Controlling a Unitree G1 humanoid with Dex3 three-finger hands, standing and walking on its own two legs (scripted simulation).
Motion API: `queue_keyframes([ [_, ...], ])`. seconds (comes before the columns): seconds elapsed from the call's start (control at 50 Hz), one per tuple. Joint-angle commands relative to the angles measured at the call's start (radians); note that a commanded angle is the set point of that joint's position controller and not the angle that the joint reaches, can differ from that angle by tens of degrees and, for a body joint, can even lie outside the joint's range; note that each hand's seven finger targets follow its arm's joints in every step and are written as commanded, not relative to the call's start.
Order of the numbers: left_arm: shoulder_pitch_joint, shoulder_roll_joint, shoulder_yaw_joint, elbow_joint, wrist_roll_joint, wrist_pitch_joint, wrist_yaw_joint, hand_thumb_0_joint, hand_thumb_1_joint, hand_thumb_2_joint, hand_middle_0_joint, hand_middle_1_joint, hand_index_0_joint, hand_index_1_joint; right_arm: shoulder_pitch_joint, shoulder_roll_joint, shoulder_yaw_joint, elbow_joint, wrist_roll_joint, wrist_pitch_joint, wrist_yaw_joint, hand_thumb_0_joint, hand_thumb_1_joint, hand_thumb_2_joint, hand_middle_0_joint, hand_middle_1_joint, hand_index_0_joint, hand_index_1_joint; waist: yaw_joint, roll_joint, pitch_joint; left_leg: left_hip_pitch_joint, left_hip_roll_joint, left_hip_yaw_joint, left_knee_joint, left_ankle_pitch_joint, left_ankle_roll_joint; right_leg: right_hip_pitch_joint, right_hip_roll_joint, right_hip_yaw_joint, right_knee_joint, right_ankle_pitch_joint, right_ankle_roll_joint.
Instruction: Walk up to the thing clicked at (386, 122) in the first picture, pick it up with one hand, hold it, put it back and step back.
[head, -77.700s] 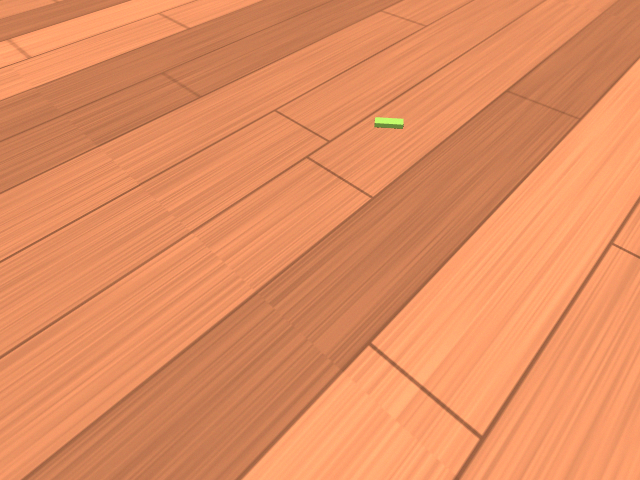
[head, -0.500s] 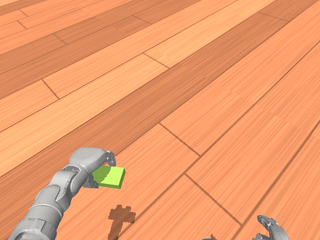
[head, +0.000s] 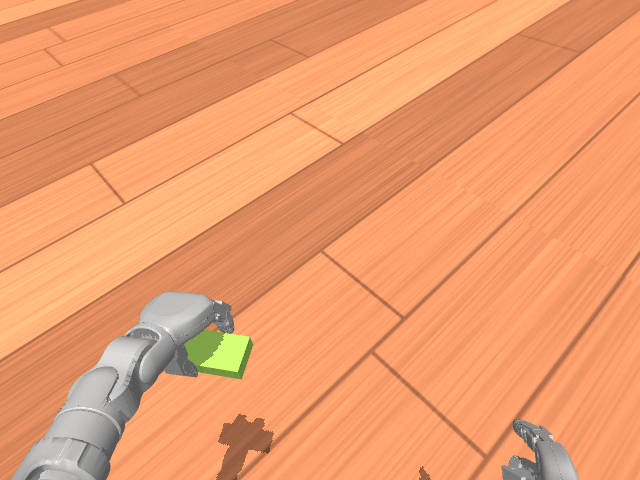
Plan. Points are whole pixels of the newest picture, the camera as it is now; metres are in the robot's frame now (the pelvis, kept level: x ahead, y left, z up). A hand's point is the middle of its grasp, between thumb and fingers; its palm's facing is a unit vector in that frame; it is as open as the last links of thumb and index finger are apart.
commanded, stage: hold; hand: left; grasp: from above
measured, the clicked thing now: (198, 350) +0.31 +0.22 -0.07
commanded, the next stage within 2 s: crouch in 0.54 s
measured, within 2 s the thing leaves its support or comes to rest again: neither
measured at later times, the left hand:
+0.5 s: hand (181, 339) +0.30 +0.23 -0.02, palm faces -0.46 +0.02 -0.89, open 8.6 cm
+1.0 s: hand (193, 351) +0.31 +0.23 -0.08, palm faces -0.45 +0.06 -0.89, open 8.8 cm
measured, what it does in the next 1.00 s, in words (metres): stands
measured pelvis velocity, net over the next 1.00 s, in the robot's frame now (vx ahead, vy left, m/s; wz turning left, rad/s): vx -0.01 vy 0.00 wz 0.02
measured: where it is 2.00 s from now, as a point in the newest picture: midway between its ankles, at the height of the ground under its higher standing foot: outside the picture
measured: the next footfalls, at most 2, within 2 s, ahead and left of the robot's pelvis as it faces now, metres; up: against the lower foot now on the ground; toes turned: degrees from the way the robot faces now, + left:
none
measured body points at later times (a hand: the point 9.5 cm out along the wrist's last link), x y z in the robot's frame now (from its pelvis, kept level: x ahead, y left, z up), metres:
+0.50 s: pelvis +0.00 +0.00 +0.00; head +0.02 -0.01 +0.45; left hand +0.32 +0.22 +0.03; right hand +0.15 -0.25 -0.11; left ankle +0.01 +0.13 -0.72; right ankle +0.04 -0.14 -0.72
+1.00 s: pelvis -0.01 +0.00 -0.02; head +0.04 +0.00 +0.42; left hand +0.33 +0.23 -0.03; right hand +0.13 -0.26 -0.14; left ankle +0.01 +0.13 -0.72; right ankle +0.04 -0.14 -0.72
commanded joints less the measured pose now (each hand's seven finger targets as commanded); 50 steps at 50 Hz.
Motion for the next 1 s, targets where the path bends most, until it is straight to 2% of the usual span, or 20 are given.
queue_keyframes([
  [0.0, -0.335, 0.241, 0.15, -0.185, -0.03, -0.001, 0.046, 0.0, 0.642, 0.606, -0.926, -0.609, -0.977, -0.556, -0.084, -0.128, -0.04, -0.129, 0.0, -0.045, -0.013, 0.0, -0.916, -0.903, 0.199, 0.3, 0.199, 0.3, 0.002, -0.004, -0.252, 0.123, -0.046, 0.001, -0.11, 0.179, 0.025, 0.099, 0.059, -0.038, -0.112, 0.11, -0.035],
  [0.06, -0.33, 0.207, 0.116, -0.154, -0.029, 0.001, 0.04, 0.0, 0.645, 0.608, -0.921, -0.627, -0.974, -0.571, -0.088, -0.124, -0.033, -0.133, -0.003, -0.043, -0.016, 0.0, -0.916, -0.903, 0.199, 0.3, 0.199, 0.3, -0.011, -0.027, -0.211, 0.107, -0.048, 0.003, -0.115, 0.156, 0.029, 0.085, 0.057, -0.035, -0.127, 0.091, -0.033],
  [0.1, -0.324, 0.243, 0.149, -0.162, -0.034, -0.001, 0.039, 0.0, 0.649, 0.607, -0.931, -0.606, -0.979, -0.556, -0.091, -0.127, -0.037, -0.134, -0.001, -0.042, -0.019, 0.0, -0.915, -0.904, 0.199, 0.3, 0.199, 0.3, 0.003, -0.008, -0.223, 0.12, -0.052, 0.006, -0.125, 0.157, 0.027, 0.098, 0.054, -0.032, -0.133, 0.091, -0.035],
  [0.2, -0.378, 0.233, 0.125, -0.205, -0.035, -0.018, 0.032, 0.0, 0.653, 0.613, -0.934, -0.611, -0.982, -0.561, -0.092, -0.121, -0.033, -0.134, -0.004, -0.044, -0.024, 0.0, -0.917, -0.904, 0.199, 0.3, 0.199, 0.3, -0.005, 0.004, -0.253, 0.14, -0.051, 0.002, -0.121, 0.183, 0.027, 0.102, 0.055, -0.033, -0.128, 0.118, -0.034],
  [0.24, -0.346, 0.258, 0.158, -0.177, -0.031, -0.019, 0.037, 0.0, 0.639, 0.603, -0.921, -0.605, -0.97, -0.553, -0.083, -0.124, -0.035, -0.131, -0.002, -0.041, -0.026, 0.0, -0.914, -0.903, 0.199, 0.3, 0.199, 0.3, 0.005, -0.004, -0.25, 0.138, -0.047, 0.0, -0.122, 0.188, 0.027, 0.114, 0.057, -0.037, -0.13, 0.119, -0.034],
  [0.3, -0.381, 0.231, 0.127, -0.179, -0.029, -0.022, 0.041, 0.0, 0.637, 0.593, -0.929, -0.594, -0.977, -0.544, -0.095, -0.119, -0.032, -0.13, -0.004, -0.04, -0.028, 0.0, -0.919, -0.905, 0.199, 0.3, 0.199, 0.3, -0.01, -0.012, -0.245, 0.143, -0.052, 0.005, -0.119, 0.192, 0.029, 0.106, 0.053, -0.032, -0.138, 0.127, -0.031],
  [0.36, -0.357, 0.253, 0.156, -0.177, -0.024, -0.021, 0.047, 0.0, 0.621, 0.588, -0.917, -0.583, -0.965, -0.532, -0.079, -0.123, -0.037, -0.121, -0.005, -0.037, -0.028, 0.0, -0.916, -0.904, 0.199, 0.3, 0.199, 0.3, 0.005, 0.007, -0.278, 0.152, -0.052, 0.007, -0.116, 0.228, 0.026, 0.132, 0.054, -0.033, -0.127, 0.163, -0.034],
  [0.42, -0.392, 0.221, 0.116, -0.188, -0.028, -0.018, 0.046, 0.0, 0.641, 0.553, -0.92, -0.588, -0.976, -0.529, -0.092, -0.122, -0.035, -0.126, -0.003, -0.033, -0.029, 0.0, -0.92, -0.904, 0.199, 0.3, 0.199, 0.3, -0.005, -0.002, -0.246, 0.15, -0.05, 0.005, -0.128, 0.207, 0.025, 0.117, 0.056, -0.037, -0.138, 0.14, -0.034],
  [0.46, -0.378, 0.249, 0.146, -0.16, -0.033, -0.012, 0.046, 0.0, 0.63, 0.557, -0.926, -0.564, -0.974, -0.514, -0.085, -0.127, -0.036, -0.121, -0.002, -0.029, -0.029, 0.0, -0.918, -0.905, 0.199, 0.3, 0.199, 0.3, -0.005, 0.002, -0.245, 0.148, -0.048, 0.004, -0.136, 0.195, 0.026, 0.119, 0.055, -0.036, -0.144, 0.13, -0.034],
  [0.52, -0.35, 0.209, 0.11, -0.14, -0.025, -0.01, 0.038, 0.0, 0.624, 0.562, -0.92, -0.573, -0.968, -0.522, -0.082, -0.123, -0.037, -0.125, -0.001, -0.025, -0.028, 0.0, -0.918, -0.904, 0.199, 0.3, 0.199, 0.3, -0.005, -0.014, -0.24, 0.152, -0.042, -0.001, -0.134, 0.222, 0.025, 0.119, 0.059, -0.04, -0.135, 0.151, -0.036],
  [0.54, -0.346, 0.242, 0.14, -0.134, -0.03, -0.01, 0.042, 0.0, 0.609, 0.563, -0.908, -0.569, -0.956, -0.519, -0.087, -0.127, -0.039, -0.126, 0.001, -0.023, -0.029, 0.0, -0.919, -0.905, 0.199, 0.3, 0.199, 0.3, 0.003, -0.007, -0.236, 0.151, -0.043, -0.001, -0.141, 0.225, 0.023, 0.124, 0.06, -0.043, -0.138, 0.15, -0.037],
  [0.6, -0.345, 0.24, 0.139, -0.143, -0.027, -0.012, 0.038, 0.0, 0.607, 0.547, -0.909, -0.568, -0.958, -0.517, -0.082, -0.123, -0.037, -0.131, 0.001, -0.02, -0.027, 0.0, -0.919, -0.905, 0.199, 0.3, 0.199, 0.3, 0.005, 0.002, -0.242, 0.147, -0.047, 0.003, -0.138, 0.223, 0.025, 0.135, 0.056, -0.037, -0.142, 0.152, -0.036],
  [0.62, -0.355, 0.232, 0.131, -0.163, -0.031, -0.014, 0.039, 0.0, 0.63, 0.507, -0.888, -0.648, -0.965, -0.585, -0.082, -0.125, -0.04, -0.133, 0.001, -0.019, -0.027, 0.0, -0.943, -0.917, 0.199, 0.301, 0.2, 0.301, 0.003, 0.006, -0.258, 0.161, -0.046, 0.003, -0.14, 0.233, 0.024, 0.135, 0.056, -0.037, -0.139, 0.161, -0.038],
  [0.64, -0.375, 0.225, 0.121, -0.167, -0.035, -0.016, 0.04, 0.0, 0.55, 0.518, -0.808, -0.617, -0.885, -0.547, -0.087, -0.122, -0.037, -0.136, 0.001, -0.018, -0.028, 0.0, -0.893, -0.896, 0.201, 0.301, 0.201, 0.301, -0.003, 0.004, -0.251, 0.156, -0.047, 0.004, -0.139, 0.22, 0.024, 0.127, 0.057, -0.038, -0.144, 0.149, -0.037],
  [0.68, -0.356, 0.229, 0.132, -0.133, -0.032, -0.019, 0.049, 0.0, 0.552, 0.627, -0.841, -0.675, -0.895, -0.621, -0.088, -0.123, -0.035, -0.132, 0.002, -0.017, -0.029, 0.0, -0.903, -0.9, 0.2, 0.3, 0.201, 0.3, -0.004, -0.015, -0.217, 0.137, -0.046, 0.003, -0.141, 0.191, 0.025, 0.108, 0.057, -0.038, -0.146, 0.122, -0.036],
  [0.74, -0.36, 0.225, 0.138, -0.09, -0.013, -0.033, 0.074, 0.0, 0.543, 0.65, -0.831, -0.71, -0.884, -0.656, -0.085, -0.119, -0.033, -0.128, -0.001, -0.013, -0.025, 0.0, -0.905, -0.9, 0.2, 0.3, 0.201, 0.3, -0.01, -0.03, -0.201, 0.101, -0.049, 0.002, -0.124, 0.155, 0.027, 0.078, 0.052, -0.034, -0.137, 0.093, -0.035],
  [0.76, -0.37, 0.2, 0.118, -0.084, -0.006, -0.041, 0.086, 0.0, 0.531, 0.667, -0.829, -0.707, -0.878, -0.658, -0.076, -0.116, -0.033, -0.127, -0.003, -0.012, -0.022, 0.0, -0.906, -0.901, 0.2, 0.3, 0.2, 0.3, -0.022, -0.039, -0.21, 0.094, -0.049, 0.003, -0.108, 0.155, 0.029, 0.06, 0.052, -0.032, -0.126, 0.097, -0.033],
  [0.82, -0.389, 0.201, 0.138, -0.018, 0.026, -0.07, 0.147, 0.0, 0.507, 0.704, -0.821, -0.712, -0.862, -0.671, -0.058, -0.12, -0.044, -0.11, -0.012, -0.009, -0.012, 0.0, -0.906, -0.9, 0.2, 0.3, 0.2, 0.3, -0.03, -0.053, -0.222, 0.034, -0.051, 0.003, -0.044, 0.154, 0.026, -0.003, 0.05, -0.034, -0.069, 0.101, -0.033],
  [0.92, -0.491, 0.202, 0.133, 0.107, 0.127, -0.089, 0.261, 0.0, 0.41, 0.673, -0.748, -0.725, -0.793, -0.681, -0.001, -0.131, -0.065, -0.085, -0.034, 0.006, 0.02, 0.0, -0.91, -0.901, 0.2, 0.3, 0.2, 0.3, -0.055, -0.039, -0.303, -0.125, -0.053, 0.004, 0.134, 0.134, 0.022, -0.165, 0.045, -0.028, 0.077, 0.107, -0.036],
  [0.98, -0.548, 0.205, 0.126, 0.2, 0.176, -0.079, 0.322, 0.0, 0.379, 0.662, -0.733, -0.714, -0.775, -0.672, 0.038, -0.145, -0.076, -0.083, -0.044, 0.015, 0.041, 0.0, -0.912, -0.902, 0.2, 0.3, 0.2, 0.3, -0.07, -0.01, -0.346, -0.248, -0.054, 0.002, 0.238, 0.071, 0.022, -0.278, 0.044, -0.03, 0.173, 0.052, -0.042],
])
